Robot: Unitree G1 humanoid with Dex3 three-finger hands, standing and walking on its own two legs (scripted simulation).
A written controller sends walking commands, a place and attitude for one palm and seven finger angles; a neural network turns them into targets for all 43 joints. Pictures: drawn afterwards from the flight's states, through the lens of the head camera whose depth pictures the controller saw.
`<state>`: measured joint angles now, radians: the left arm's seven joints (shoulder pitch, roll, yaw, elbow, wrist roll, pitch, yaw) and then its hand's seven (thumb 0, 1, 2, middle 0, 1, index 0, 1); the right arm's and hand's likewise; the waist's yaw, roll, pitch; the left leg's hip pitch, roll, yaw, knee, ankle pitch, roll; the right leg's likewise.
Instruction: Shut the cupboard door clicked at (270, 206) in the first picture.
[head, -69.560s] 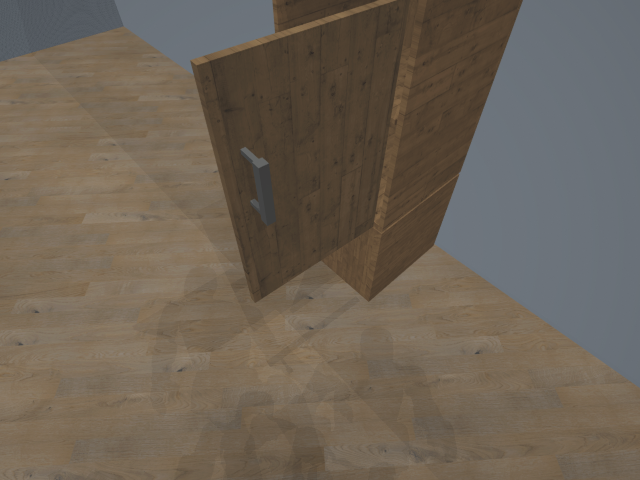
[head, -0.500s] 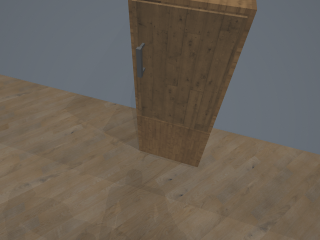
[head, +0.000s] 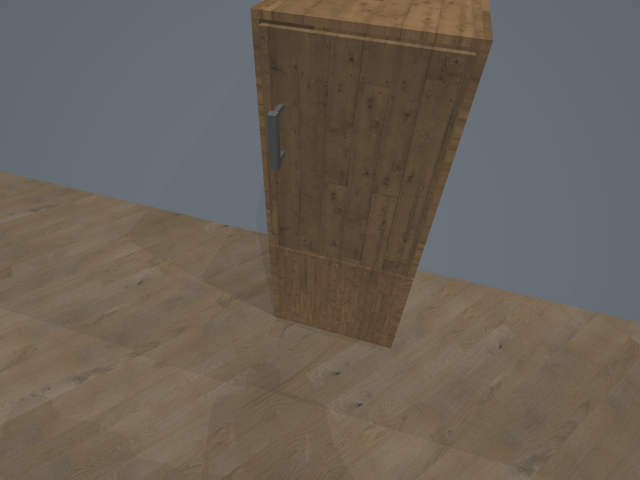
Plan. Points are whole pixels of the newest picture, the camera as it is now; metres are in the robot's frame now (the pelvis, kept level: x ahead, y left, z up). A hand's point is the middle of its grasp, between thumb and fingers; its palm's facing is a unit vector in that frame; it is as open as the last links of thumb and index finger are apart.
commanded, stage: look to check the result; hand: left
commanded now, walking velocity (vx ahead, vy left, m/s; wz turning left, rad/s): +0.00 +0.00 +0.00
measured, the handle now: (277, 137) +0.79 +0.14 +0.03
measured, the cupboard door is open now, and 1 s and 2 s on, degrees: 0 0 0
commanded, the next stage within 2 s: stand and wait in 0.56 s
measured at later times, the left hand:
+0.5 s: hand out of the picture -0.05 +0.14 -0.18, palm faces +0.06 -0.99 -0.16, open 7.4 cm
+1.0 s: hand out of the picture -0.01 +0.12 -0.18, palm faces +0.05 -0.99 -0.15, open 7.4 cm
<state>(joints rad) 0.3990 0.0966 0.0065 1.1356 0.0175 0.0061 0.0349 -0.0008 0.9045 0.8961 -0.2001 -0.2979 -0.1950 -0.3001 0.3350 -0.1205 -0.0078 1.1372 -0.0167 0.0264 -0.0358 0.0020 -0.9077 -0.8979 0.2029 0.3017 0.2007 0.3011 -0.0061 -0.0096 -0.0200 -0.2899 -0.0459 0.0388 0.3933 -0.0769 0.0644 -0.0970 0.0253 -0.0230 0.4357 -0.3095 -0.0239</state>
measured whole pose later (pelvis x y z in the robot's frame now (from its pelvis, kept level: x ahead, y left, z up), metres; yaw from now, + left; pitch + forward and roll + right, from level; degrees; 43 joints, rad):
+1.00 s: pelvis +0.03 -0.02 +0.00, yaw +0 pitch -2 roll +0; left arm 0.37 0.10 0.00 1.15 0.01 -0.01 0.04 0.00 0.90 0.90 -0.20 -0.30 -0.19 -0.30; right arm 0.29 -0.12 0.01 1.15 -0.01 0.01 -0.04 0.00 -0.91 -0.90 0.20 0.30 0.20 0.30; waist 0.00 -0.01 0.04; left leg -0.25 -0.03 0.03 0.41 -0.13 0.03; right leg -0.02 0.05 -0.02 0.38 -0.33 -0.05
